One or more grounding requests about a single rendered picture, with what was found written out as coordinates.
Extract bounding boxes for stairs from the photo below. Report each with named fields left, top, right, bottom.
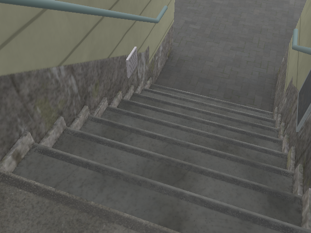
left=12, top=83, right=311, bottom=233

